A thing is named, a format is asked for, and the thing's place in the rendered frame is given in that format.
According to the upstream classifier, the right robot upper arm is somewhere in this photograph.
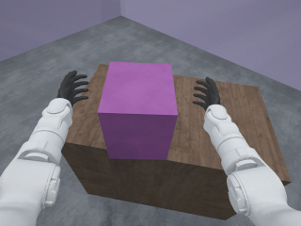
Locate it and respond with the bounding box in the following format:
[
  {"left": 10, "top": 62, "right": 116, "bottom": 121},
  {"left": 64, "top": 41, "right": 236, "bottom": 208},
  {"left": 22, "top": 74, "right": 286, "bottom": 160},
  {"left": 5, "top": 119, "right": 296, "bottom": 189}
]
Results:
[{"left": 227, "top": 166, "right": 301, "bottom": 226}]

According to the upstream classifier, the right robot hand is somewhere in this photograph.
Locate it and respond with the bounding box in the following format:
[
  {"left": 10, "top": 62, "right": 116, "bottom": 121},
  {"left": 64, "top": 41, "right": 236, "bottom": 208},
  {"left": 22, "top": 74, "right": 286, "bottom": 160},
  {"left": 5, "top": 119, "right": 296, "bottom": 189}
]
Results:
[{"left": 192, "top": 76, "right": 221, "bottom": 112}]

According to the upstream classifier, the pedestal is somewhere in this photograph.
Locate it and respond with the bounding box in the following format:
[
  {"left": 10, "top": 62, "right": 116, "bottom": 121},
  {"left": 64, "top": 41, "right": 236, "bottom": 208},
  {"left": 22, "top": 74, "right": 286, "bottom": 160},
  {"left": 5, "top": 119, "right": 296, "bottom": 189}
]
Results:
[{"left": 61, "top": 64, "right": 292, "bottom": 220}]

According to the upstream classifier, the carton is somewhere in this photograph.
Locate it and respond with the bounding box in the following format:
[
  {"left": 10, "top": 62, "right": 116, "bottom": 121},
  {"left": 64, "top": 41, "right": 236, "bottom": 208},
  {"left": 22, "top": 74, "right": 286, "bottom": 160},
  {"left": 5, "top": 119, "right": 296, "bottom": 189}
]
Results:
[{"left": 97, "top": 61, "right": 178, "bottom": 160}]

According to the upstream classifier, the robot right forearm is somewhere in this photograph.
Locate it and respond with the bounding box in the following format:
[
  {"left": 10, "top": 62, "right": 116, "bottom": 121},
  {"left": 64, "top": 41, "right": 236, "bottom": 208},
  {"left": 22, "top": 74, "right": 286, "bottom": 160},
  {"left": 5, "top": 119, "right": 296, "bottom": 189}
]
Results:
[{"left": 203, "top": 105, "right": 288, "bottom": 203}]

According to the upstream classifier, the left robot hand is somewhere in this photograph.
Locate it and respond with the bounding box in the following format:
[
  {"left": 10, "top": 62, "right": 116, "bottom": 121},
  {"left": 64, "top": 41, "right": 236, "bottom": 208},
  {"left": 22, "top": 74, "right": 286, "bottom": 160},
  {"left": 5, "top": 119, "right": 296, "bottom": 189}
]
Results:
[{"left": 56, "top": 70, "right": 89, "bottom": 108}]

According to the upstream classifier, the robot left forearm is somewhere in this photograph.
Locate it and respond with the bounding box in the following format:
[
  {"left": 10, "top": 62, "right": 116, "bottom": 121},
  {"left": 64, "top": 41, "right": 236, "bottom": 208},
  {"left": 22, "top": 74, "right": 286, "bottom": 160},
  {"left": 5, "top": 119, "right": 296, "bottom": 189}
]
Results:
[{"left": 0, "top": 98, "right": 73, "bottom": 190}]

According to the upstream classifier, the left robot upper arm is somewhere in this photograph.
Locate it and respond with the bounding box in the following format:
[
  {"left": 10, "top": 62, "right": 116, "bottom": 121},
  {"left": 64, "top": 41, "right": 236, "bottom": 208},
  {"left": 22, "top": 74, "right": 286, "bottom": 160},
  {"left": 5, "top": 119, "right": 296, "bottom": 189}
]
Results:
[{"left": 0, "top": 159, "right": 61, "bottom": 226}]

